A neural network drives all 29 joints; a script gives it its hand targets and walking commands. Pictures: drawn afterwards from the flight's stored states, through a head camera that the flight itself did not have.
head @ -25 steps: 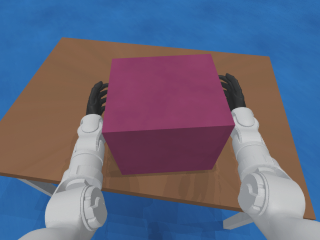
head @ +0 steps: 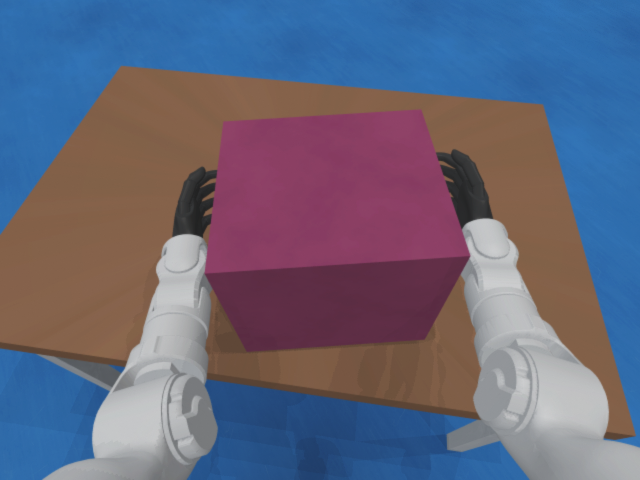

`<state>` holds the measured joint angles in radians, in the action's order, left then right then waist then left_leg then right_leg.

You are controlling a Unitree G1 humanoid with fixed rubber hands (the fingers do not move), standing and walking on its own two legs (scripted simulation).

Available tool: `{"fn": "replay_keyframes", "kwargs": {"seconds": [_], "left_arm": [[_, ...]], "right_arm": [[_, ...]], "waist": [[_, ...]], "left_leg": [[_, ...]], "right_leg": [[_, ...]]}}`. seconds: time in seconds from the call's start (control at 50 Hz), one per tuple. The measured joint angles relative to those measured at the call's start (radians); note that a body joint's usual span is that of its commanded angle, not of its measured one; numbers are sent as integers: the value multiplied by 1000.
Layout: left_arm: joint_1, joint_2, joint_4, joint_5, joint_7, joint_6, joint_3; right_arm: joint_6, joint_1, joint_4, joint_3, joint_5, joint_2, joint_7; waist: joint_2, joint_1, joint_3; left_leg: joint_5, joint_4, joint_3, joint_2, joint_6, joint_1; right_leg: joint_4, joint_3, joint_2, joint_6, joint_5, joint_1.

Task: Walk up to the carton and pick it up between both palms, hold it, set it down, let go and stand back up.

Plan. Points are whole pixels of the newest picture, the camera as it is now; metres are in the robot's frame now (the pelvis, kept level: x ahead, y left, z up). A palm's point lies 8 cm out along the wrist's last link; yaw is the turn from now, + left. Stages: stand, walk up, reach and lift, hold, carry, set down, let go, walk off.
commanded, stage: set down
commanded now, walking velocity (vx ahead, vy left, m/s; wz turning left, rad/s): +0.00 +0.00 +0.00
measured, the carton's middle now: (329, 236) +0.42 +0.05 +0.00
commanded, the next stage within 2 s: none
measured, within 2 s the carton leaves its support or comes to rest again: neither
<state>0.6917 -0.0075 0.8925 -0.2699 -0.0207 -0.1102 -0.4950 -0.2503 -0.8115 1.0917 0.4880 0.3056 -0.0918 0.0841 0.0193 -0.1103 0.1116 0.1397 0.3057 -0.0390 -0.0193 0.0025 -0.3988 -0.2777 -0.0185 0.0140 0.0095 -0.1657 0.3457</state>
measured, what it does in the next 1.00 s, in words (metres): stands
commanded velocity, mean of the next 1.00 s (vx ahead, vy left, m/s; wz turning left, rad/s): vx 0.00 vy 0.00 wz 0.00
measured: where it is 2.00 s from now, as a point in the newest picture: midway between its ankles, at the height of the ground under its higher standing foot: outside the picture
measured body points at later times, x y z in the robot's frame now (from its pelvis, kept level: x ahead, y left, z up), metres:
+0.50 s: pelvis +0.00 +0.00 +0.00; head +0.07 +0.00 +0.44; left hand +0.39 +0.23 +0.04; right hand +0.45 -0.13 +0.06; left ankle -0.01 +0.12 -0.75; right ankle -0.04 -0.11 -0.75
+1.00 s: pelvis +0.00 +0.00 +0.00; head +0.07 +0.00 +0.44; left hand +0.39 +0.23 +0.04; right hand +0.45 -0.13 +0.05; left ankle -0.01 +0.12 -0.75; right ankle -0.04 -0.11 -0.75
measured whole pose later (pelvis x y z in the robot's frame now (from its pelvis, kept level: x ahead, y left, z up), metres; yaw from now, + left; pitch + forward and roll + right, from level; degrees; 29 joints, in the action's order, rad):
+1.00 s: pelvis +0.00 +0.00 +0.00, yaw +0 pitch +13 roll +0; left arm 0.70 0.01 0.90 -0.33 0.01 -0.20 -0.57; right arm -0.28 -0.77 1.03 0.53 0.36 -0.06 0.10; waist 0.01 -0.11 0.07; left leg 0.14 0.31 -0.04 -0.02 0.00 -0.38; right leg -0.30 -0.02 0.01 0.01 -0.18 0.34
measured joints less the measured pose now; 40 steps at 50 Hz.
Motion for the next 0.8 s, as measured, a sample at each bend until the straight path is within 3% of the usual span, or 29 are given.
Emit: {"fn": "replay_keyframes", "kwargs": {"seconds": [0.8], "left_arm": [[3, 18, 7, -58, 32, -72, -62]], "right_arm": [[-33, 39, -64, 44, 52, 28, 11]], "waist": [[-6, 3, -32]], "left_leg": [[-2, -5, 2, 4, -2, 13]], "right_leg": [[-15, -5, -5, 1, -11, -6]]}}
